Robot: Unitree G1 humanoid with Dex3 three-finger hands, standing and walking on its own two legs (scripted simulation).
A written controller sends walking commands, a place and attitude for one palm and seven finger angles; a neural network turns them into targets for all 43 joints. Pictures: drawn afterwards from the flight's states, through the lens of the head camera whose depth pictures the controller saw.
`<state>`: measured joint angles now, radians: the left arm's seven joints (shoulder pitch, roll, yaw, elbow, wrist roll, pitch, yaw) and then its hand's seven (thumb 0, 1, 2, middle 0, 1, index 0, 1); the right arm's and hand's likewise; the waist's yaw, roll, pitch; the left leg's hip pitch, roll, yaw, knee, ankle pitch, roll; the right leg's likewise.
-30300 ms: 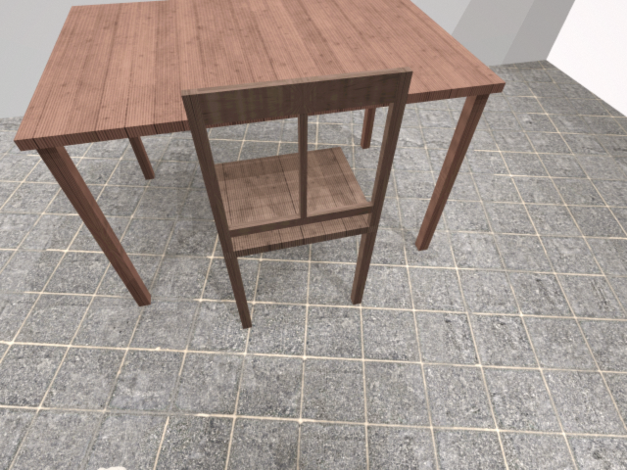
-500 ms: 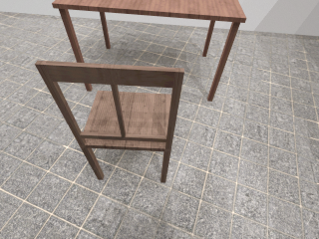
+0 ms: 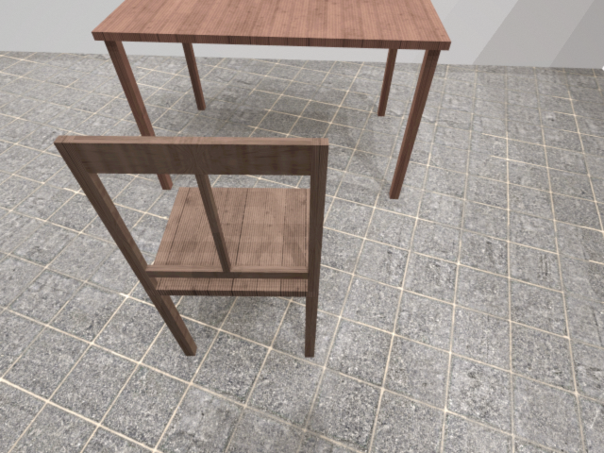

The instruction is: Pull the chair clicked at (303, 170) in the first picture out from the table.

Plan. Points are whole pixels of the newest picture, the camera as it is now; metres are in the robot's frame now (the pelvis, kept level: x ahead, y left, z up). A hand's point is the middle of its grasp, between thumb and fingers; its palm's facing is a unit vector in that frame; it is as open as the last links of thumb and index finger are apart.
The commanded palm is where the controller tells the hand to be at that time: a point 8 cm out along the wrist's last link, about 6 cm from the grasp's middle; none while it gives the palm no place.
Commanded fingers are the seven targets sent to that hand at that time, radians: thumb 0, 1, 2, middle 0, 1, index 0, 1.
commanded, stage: let the arm hang, fingers relaxed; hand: left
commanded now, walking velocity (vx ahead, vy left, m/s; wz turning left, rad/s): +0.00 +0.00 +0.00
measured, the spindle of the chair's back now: (215, 227) +0.54 +0.21 -0.10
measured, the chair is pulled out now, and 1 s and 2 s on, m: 0.62 0.62 0.62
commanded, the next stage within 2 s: look to check the result in 0.12 s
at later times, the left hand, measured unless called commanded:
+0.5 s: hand out of the picture +0.00 +0.15 -0.17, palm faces +0.04 -0.98 -0.19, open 7.3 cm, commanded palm none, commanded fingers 0.00 0.90 0.90 -0.20 -0.30 -0.20 -0.30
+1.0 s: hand out of the picture -0.01 +0.14 -0.17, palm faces +0.04 -0.98 -0.17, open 7.3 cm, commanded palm none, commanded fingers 0.00 0.90 0.90 -0.20 -0.30 -0.20 -0.30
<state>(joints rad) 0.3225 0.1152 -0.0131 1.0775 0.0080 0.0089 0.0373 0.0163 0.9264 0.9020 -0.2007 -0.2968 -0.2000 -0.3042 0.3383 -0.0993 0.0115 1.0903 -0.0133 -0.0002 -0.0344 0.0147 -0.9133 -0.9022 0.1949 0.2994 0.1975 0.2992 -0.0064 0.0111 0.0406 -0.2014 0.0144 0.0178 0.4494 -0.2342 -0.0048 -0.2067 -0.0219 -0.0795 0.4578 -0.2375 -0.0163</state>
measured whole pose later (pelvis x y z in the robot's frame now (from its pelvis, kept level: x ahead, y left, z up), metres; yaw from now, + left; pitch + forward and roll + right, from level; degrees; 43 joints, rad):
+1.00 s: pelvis +0.01 -0.02 +0.00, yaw +0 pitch -1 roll +0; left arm 0.32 0.12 -0.01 1.08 0.00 0.00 0.04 0.01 0.91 0.90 -0.20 -0.30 -0.20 -0.30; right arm 0.32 -0.11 0.01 1.10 -0.01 0.00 -0.04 0.00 -0.91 -0.90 0.19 0.30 0.20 0.30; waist -0.01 0.01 0.07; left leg -0.18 0.04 0.00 0.43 -0.23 -0.03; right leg -0.18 0.00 -0.10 0.43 -0.24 -0.04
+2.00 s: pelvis +0.01 -0.01 +0.00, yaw +1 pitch -1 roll +0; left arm 0.32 0.11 0.00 1.08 0.00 0.00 0.04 0.01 0.91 0.90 -0.20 -0.30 -0.20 -0.30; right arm 0.33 -0.10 0.01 1.10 -0.01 -0.01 -0.05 0.00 -0.91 -0.90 0.19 0.30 0.20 0.30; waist 0.00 0.01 0.06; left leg -0.18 0.03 0.00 0.42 -0.23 -0.02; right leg -0.18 -0.01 -0.09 0.43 -0.24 -0.03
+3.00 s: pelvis +0.01 -0.01 +0.00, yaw +1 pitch -1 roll +0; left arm 0.33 0.11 0.00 1.07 0.00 0.00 0.04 0.01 0.91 0.90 -0.20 -0.30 -0.20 -0.30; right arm 0.33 -0.09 0.01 1.09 -0.01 0.00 -0.05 0.00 -0.90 -0.90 0.19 0.30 0.20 0.30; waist 0.00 0.01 0.06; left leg -0.19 0.02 0.00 0.43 -0.23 -0.01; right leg -0.19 -0.02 -0.10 0.44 -0.24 -0.03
